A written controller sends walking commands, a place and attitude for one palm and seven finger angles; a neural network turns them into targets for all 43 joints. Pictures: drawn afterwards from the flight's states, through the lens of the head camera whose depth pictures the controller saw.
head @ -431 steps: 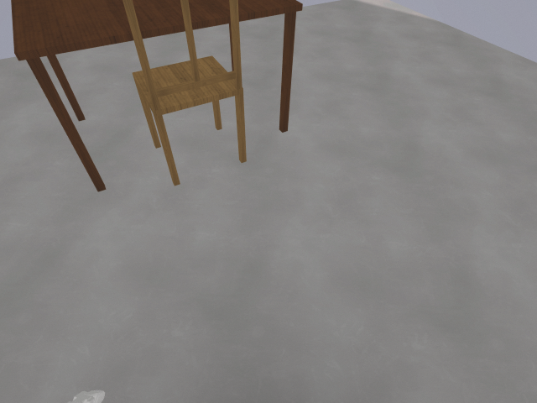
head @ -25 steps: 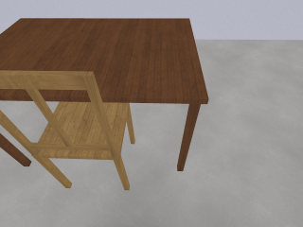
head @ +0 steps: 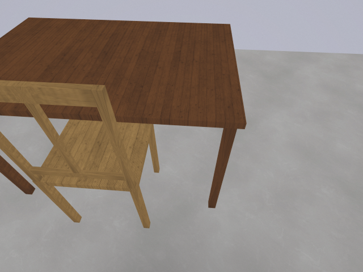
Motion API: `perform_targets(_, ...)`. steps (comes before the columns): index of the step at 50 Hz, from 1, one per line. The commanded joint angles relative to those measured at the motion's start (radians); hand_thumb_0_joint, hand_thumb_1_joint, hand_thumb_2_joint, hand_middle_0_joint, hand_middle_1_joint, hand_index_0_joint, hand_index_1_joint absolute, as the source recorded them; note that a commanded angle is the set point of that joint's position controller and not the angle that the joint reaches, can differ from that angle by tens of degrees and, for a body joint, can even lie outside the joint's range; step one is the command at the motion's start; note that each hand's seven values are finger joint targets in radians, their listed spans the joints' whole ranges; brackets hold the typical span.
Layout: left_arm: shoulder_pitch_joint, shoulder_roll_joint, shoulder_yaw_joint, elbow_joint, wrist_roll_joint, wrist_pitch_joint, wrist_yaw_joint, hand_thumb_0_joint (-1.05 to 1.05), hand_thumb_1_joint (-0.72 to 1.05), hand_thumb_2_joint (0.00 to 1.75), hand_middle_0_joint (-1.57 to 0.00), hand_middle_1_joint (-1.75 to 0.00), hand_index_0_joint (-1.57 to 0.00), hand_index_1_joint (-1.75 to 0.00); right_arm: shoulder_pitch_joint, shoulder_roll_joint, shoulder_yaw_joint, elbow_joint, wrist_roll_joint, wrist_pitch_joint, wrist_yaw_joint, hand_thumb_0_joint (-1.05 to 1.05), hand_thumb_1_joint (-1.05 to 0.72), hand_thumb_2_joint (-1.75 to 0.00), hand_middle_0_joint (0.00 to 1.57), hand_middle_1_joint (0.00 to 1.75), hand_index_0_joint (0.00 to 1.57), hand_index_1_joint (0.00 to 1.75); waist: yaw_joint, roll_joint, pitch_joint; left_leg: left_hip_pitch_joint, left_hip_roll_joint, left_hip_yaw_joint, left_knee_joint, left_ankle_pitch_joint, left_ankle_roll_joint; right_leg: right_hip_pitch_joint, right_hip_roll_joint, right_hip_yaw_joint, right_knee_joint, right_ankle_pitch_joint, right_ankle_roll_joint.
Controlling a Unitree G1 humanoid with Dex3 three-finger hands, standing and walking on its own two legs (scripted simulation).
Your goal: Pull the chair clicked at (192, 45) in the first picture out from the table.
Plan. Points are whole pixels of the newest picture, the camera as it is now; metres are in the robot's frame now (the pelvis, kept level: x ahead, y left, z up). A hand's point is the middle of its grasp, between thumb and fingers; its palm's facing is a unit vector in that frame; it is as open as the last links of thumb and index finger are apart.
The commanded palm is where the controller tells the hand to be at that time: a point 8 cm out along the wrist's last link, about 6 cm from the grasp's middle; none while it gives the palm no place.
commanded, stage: look again from close up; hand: left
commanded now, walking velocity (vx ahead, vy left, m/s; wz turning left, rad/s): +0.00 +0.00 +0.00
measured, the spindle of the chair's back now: (57, 142) +0.48 +0.42 -0.06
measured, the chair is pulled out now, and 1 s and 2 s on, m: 0.00 0.00 0.00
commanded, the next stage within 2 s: shuffle to correct the standing spot in 1.88 s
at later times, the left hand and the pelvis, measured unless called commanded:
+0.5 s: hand out of the picture -0.02 +0.24 -0.18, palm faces +0.03 -0.98 -0.18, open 7.4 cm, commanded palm none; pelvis -0.03 +0.06 +0.00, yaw -1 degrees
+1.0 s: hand out of the picture -0.09 +0.23 -0.18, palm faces +0.02 -0.99 -0.13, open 7.4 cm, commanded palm none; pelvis -0.04 +0.08 +0.00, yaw -1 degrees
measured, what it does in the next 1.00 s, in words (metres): shifts its weight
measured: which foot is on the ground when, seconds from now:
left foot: down 0.00-1.00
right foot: down 0.00-1.00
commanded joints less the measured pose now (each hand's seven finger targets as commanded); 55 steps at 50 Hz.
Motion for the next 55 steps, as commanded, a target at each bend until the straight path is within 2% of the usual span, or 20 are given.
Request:
perform_targets(1,0.076,0.12,0.018,-0.024,0.006,-0.015,0.01,0.0,0.9,0.9,-0.2,-0.3,-0.2,-0.3,0.057,-0.064,-0.011,-0.028,0.004,-0.01,-0.003,0.0,-0.9,-0.9,0.2,0.3,0.2,0.3,-0.001,-0.022,0.043,0.054,0.011,0.005,-0.009,0.173,0.064,-0.114,-0.151,0.111,-0.11,0.306,0.024)
perform_targets(2,0.075,0.116,0.019,-0.024,0.006,-0.016,0.01,0.0,0.9,0.9,-0.2,-0.3,-0.2,-0.3,0.061,-0.063,-0.011,-0.027,0.004,-0.011,-0.004,0.0,-0.9,-0.9,0.2,0.3,0.2,0.3,-0.003,-0.026,0.041,0.05,0.012,0.005,-0.011,0.178,0.064,-0.105,-0.149,0.11,-0.107,0.314,0.024)
perform_targets(3,0.189,0.157,0.021,0.0,0.024,-0.055,0.045,0.0,0.9,0.9,-0.2,-0.3,-0.2,-0.3,-0.108,-0.088,-0.01,-0.123,0.01,-0.032,0.01,0.0,-0.9,-0.9,0.2,0.3,0.2,0.3,0.075,-0.123,0.087,-0.138,-0.022,0.06,0.281,-0.01,0.041,-0.109,-0.241,0.265,-0.108,0.973,0.133)
perform_targets(4,0.173,0.198,0.025,-0.036,0.032,-0.066,0.045,0.0,0.9,0.9,-0.2,-0.3,-0.2,-0.3,-0.062,-0.064,-0.007,-0.193,0.006,-0.021,0.012,0.0,-0.9,-0.9,0.2,0.3,0.2,0.3,0.008,-0.133,0.067,-0.215,-0.075,0.035,0.318,-0.173,0.063,0.019,-0.283,0.203,-0.022,1.331,0.126)
perform_targets(5,0.17,0.176,0.023,-0.056,0.033,-0.064,0.044,0.0,0.9,0.9,-0.2,-0.3,-0.2,-0.3,-0.009,-0.036,-0.01,-0.192,0.006,-0.028,0.009,0.0,-0.9,-0.9,0.2,0.3,0.2,0.3,-0.007,-0.204,-0.064,-0.211,-0.076,0.049,0.286,-0.208,0.099,0.1,-0.277,0.154,0.068,1.46,0.071)
perform_targets(6,0.148,0.162,0.014,-0.075,0.027,-0.062,0.039,0.0,0.9,0.9,-0.2,-0.3,-0.2,-0.3,0.017,-0.046,-0.011,-0.187,0.009,-0.035,0.008,0.0,-0.9,-0.9,0.2,0.3,0.2,0.3,-0.013,-0.204,-0.139,-0.159,-0.093,0.053,0.232,-0.166,0.102,0.139,-0.24,0.099,0.118,1.387,0.011)
perform_targets(7,0.131,0.167,0.014,-0.091,0.023,-0.061,0.034,0.0,0.9,0.9,-0.2,-0.3,-0.2,-0.3,0.037,-0.051,-0.012,-0.173,0.01,-0.037,0.009,0.0,-0.9,-0.9,0.2,0.3,0.2,0.3,-0.016,-0.202,-0.17,-0.098,-0.106,0.059,0.166,-0.088,0.101,0.118,-0.223,0.104,0.137,1.25,-0.007)
perform_targets(8,0.101,0.163,0.015,-0.101,0.017,-0.058,0.032,0.0,0.9,0.9,-0.2,-0.3,-0.2,-0.3,0.068,-0.062,-0.014,-0.161,0.008,-0.037,0.007,0.0,-0.9,-0.9,0.2,0.3,0.2,0.3,-0.034,-0.168,-0.164,-0.034,-0.088,0.041,0.08,0.019,0.105,0.067,-0.211,0.109,0.158,1.054,-0.008)
perform_targets(9,0.091,0.152,0.013,-0.116,0.017,-0.046,0.029,0.0,0.9,0.9,-0.2,-0.3,-0.2,-0.3,0.087,-0.077,-0.015,-0.154,0.003,-0.041,0.008,0.0,-0.9,-0.9,0.2,0.3,0.2,0.3,-0.028,-0.056,-0.134,0.008,-0.047,0.02,0.066,0.188,0.113,0.006,-0.181,0.101,0.17,0.805,0.003)
perform_targets(10,0.108,0.127,0.011,-0.115,0.016,-0.033,0.028,0.0,0.9,0.9,-0.2,-0.3,-0.2,-0.3,0.066,-0.109,-0.016,-0.16,-0.001,-0.041,0.004,0.0,-0.9,-0.9,0.2,0.3,0.2,0.3,-0.005,0.021,-0.078,0.011,0.029,-0.05,0.07,0.367,0.139,-0.088,-0.148,0.096,0.127,0.494,0.017)
perform_targets(11,0.126,0.107,0.01,-0.121,0.024,-0.021,0.03,0.0,0.9,0.9,-0.2,-0.3,-0.2,-0.3,0.041,-0.125,-0.015,-0.178,-0.002,-0.036,0.002,0.0,-0.9,-0.9,0.2,0.3,0.2,0.3,0.015,0.023,-0.004,-0.032,0.06,-0.075,0.073,0.371,0.159,-0.134,-0.122,0.09,0.058,0.257,0.022)
perform_targets(12,0.133,0.107,0.004,-0.113,0.028,-0.018,0.028,0.0,0.9,0.9,-0.2,-0.3,-0.2,-0.3,0.022,-0.124,-0.009,-0.182,-0.001,-0.037,0.002,0.0,-0.9,-0.9,0.2,0.3,0.2,0.3,0.017,0.076,0.032,-0.056,0.045,-0.088,0.063,0.33,0.159,-0.154,-0.113,0.099,0.035,0.171,0.016)
perform_targets(14,0.134,0.127,0.003,-0.107,0.028,-0.016,0.024,0.0,0.9,0.9,-0.2,-0.3,-0.2,-0.3,0.007,-0.119,-0.003,-0.188,-0.002,-0.037,0.006,0.0,-0.9,-0.9,0.2,0.3,0.2,0.3,0.02,0.108,0.03,-0.062,0.028,-0.099,0.053,0.332,0.158,-0.138,-0.11,0.102,0.031,0.159,0.013)
perform_targets(15,0.125,0.136,0.002,-0.108,0.023,-0.015,0.022,0.0,0.9,0.9,-0.2,-0.3,-0.2,-0.3,0.005,-0.125,-0.003,-0.192,-0.001,-0.036,0.005,0.0,-0.9,-0.9,0.2,0.3,0.2,0.3,0.017,0.06,0.005,-0.057,0.026,-0.105,0.042,0.265,0.157,-0.125,-0.108,0.099,0.024,0.124,0.016)
perform_targets(17,0.101,0.138,-0.001,-0.118,0.021,-0.01,0.015,0.0,0.9,0.9,-0.2,-0.3,-0.2,-0.3,-0.007,-0.138,-0.005,-0.201,-0.001,-0.032,0.008,0.0,-0.9,-0.9,0.2,0.3,0.2,0.3,0.013,0.028,0.028,-0.085,0.016,-0.112,-0.007,0.075,0.153,-0.144,-0.111,0.101,0.004,0.051,0.02)
perform_targets(19,0.086,0.142,-0.002,-0.131,0.026,-0.006,0.011,0.0,0.9,0.9,-0.2,-0.3,-0.2,-0.3,-0.009,-0.143,-0.009,-0.207,-0.004,-0.029,0.013,0.0,-0.9,-0.9,0.2,0.3,0.2,0.3,0.011,0.023,0.07,-0.127,0.016,-0.128,-0.064,-0.061,0.152,-0.162,-0.107,0.096,-0.002,0.007,0.022)
perform_targets(23,0.094,0.151,-0.003,-0.141,0.028,-0.002,0.004,0.0,0.9,0.9,-0.2,-0.3,-0.2,-0.3,-0.016,-0.17,-0.012,-0.219,-0.004,-0.029,0.019,0.0,-0.9,-0.9,0.2,0.3,0.2,0.3,0.019,0.009,0.068,-0.171,0.027,-0.174,-0.163,-0.248,0.157,-0.147,-0.103,0.08,0.015,-0.006,0.03)
perform_targets(29,0.114,0.158,-0.005,-0.135,0.029,-0.007,0.0,0.0,0.9,0.9,-0.2,-0.3,-0.2,-0.3,0.0,-0.171,-0.01,-0.207,-0.002,-0.032,0.022,0.0,-0.9,-0.9,0.2,0.3,0.2,0.3,0.019,-0.009,0.02,-0.135,0.023,-0.176,-0.178,-0.228,0.159,-0.138,-0.115,0.079,-0.001,0.014,0.031)
perform_targets(47,0.178,0.115,-0.016,-0.062,0.024,-0.014,0.007,0.0,0.9,0.9,-0.2,-0.3,-0.2,-0.3,0.044,-0.13,-0.004,-0.109,0.005,-0.034,0.019,0.0,-0.9,-0.9,0.2,0.3,0.2,0.3,0.016,0.007,0.041,-0.107,0.014,-0.144,-0.184,-0.195,0.145,-0.155,-0.129,0.091,-0.025,0.043,0.038)
perform_targets(55,0.179,0.101,-0.017,-0.054,0.023,-0.02,0.01,0.0,0.9,0.9,-0.2,-0.3,-0.2,-0.3,0.052,-0.111,-0.005,-0.096,0.006,-0.035,0.019,0.0,-0.9,-0.9,0.2,0.3,0.2,0.3,0.011,-0.031,0.037,-0.079,0.005,-0.111,-0.142,-0.113,0.142,-0.167,-0.139,0.106,-0.039,0.068,0.036)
